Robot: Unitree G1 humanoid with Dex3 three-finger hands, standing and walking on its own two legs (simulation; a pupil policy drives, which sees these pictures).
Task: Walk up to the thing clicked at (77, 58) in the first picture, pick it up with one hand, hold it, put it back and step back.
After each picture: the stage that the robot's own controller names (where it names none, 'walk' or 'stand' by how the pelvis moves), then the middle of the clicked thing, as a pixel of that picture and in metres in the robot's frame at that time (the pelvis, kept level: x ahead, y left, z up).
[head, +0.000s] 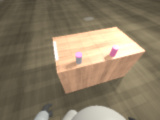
stand; (78, 58) +0.57 +0.13 -0.10
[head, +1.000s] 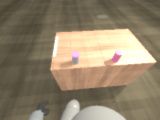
rise first; (75, 58) +0.52 +0.17 -0.08
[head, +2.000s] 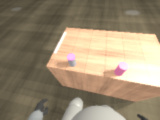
rise first; (71, 60) +0.46 +0.20 -0.07
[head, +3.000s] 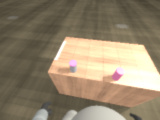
stand; (73, 66) +0.46 +0.17 -0.10
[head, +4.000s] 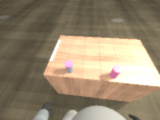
stand; (69, 67) +0.44 +0.20 -0.10
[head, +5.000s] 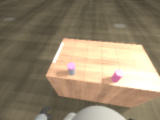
stand; (71, 69) +0.44 +0.17 -0.11
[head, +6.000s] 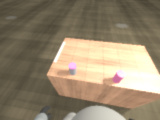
stand; (72, 69) +0.44 +0.16 -0.11
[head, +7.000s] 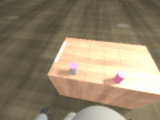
stand; (73, 69) +0.44 +0.16 -0.11
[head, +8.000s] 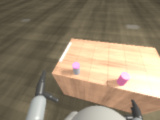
rise first; (76, 68) +0.45 +0.16 -0.10
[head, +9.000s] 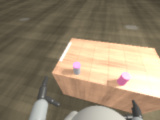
go down; (76, 68) +0.45 +0.15 -0.10
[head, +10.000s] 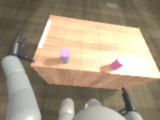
go down; (65, 56) +0.46 +0.15 -0.03
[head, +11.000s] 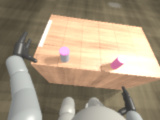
approach; (64, 55) +0.47 +0.15 -0.02
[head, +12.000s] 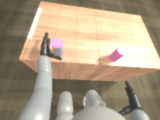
close in; (58, 48) +0.48 +0.16 +0.01
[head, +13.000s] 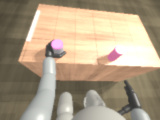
lift; (58, 49) +0.48 +0.15 +0.02
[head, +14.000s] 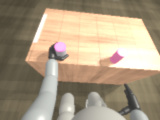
lift; (61, 51) +0.46 +0.15 +0.02
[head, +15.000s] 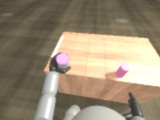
lift; (63, 63) +0.35 +0.17 +0.11
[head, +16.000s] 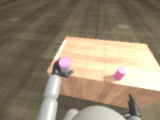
hold; (66, 67) +0.32 +0.16 +0.11
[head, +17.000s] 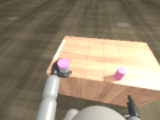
hold; (64, 68) +0.32 +0.17 +0.09
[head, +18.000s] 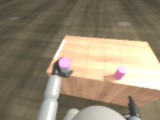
hold; (65, 67) +0.32 +0.16 +0.10
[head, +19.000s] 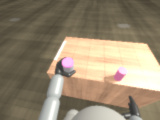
crouch; (68, 67) +0.33 +0.15 +0.10
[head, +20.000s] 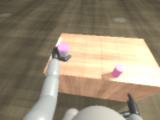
crouch; (64, 53) +0.42 +0.18 +0.11
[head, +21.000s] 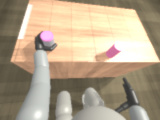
lower; (48, 41) +0.52 +0.19 +0.03
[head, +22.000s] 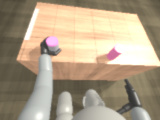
lower; (53, 46) +0.50 +0.18 +0.02
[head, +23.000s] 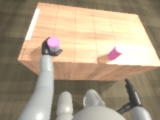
lower; (54, 47) +0.49 +0.17 +0.02
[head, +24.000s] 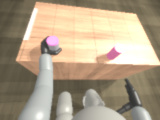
lower; (54, 46) +0.50 +0.17 +0.02
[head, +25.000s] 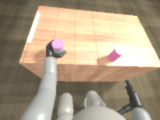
loosen; (58, 49) +0.49 +0.15 +0.01
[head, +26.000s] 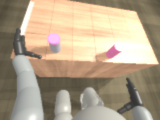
rise; (55, 44) +0.49 +0.16 +0.02
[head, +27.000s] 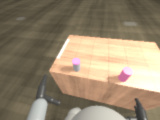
sink last; (76, 65) +0.46 +0.14 -0.05
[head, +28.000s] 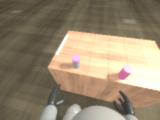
stand; (76, 62) +0.47 +0.14 -0.04
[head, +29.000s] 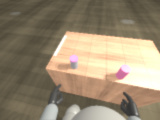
stand; (74, 62) +0.46 +0.15 -0.04
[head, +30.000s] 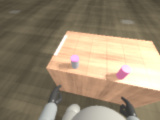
stand; (75, 62) +0.46 +0.15 -0.05
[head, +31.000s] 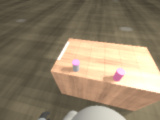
stand; (76, 65) +0.49 +0.15 -0.10
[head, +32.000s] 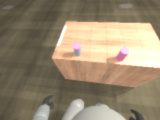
walk; (77, 50) +0.57 +0.13 -0.08
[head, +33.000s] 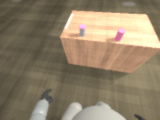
walk; (82, 30) +0.85 +0.12 -0.08
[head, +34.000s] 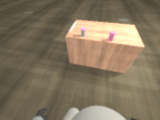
stand; (83, 32) +1.07 +0.14 -0.09
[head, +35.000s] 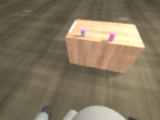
stand; (83, 32) +1.06 +0.13 -0.11
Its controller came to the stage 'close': yes
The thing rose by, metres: 0.21
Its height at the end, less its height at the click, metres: +0.00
